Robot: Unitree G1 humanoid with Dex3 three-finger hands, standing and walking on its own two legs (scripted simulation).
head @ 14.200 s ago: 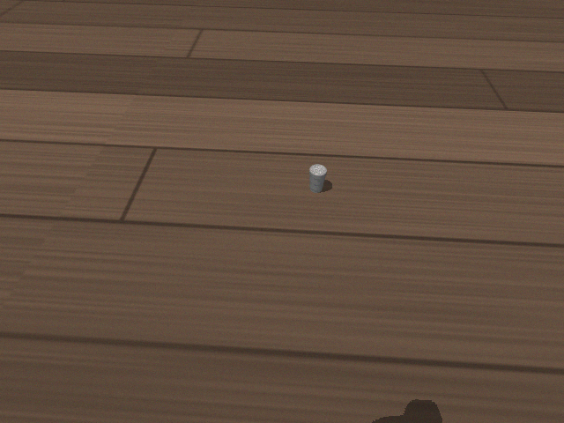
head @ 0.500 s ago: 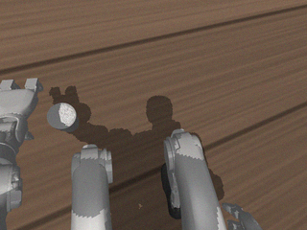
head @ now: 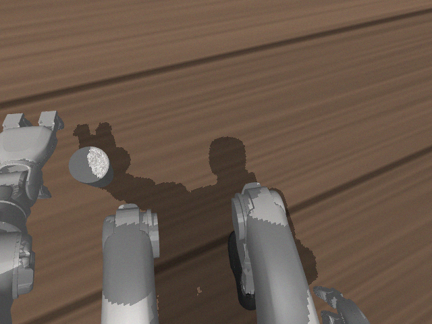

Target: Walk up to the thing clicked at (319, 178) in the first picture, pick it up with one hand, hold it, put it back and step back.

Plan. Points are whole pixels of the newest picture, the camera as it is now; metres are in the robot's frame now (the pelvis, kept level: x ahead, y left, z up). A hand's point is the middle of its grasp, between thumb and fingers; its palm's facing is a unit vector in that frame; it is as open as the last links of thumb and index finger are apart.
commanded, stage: rise first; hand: left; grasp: from the side
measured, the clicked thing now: (95, 170) +0.43 +0.21 -0.30
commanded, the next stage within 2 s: approach in 0.62 s
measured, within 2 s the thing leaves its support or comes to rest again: neither
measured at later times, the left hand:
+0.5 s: hand (42, 163) +0.42 +0.28 -0.16, palm faces -0.45 -0.04 -0.89, open 14.6 cm
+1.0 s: hand (57, 148) +0.45 +0.25 -0.15, palm faces -0.43 -0.02 -0.90, open 13.8 cm
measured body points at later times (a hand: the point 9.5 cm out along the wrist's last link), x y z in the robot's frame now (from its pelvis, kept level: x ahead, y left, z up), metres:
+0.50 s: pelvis +0.00 +0.00 +0.00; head +0.21 +0.06 +0.39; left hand +0.44 +0.28 -0.11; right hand +0.06 -0.28 -0.11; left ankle +0.07 +0.12 -0.32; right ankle +0.11 -0.16 -0.32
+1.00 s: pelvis +0.00 +0.00 +0.01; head +0.21 +0.06 +0.40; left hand +0.46 +0.25 -0.10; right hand +0.06 -0.28 -0.10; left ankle +0.07 +0.12 -0.32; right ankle +0.11 -0.16 -0.32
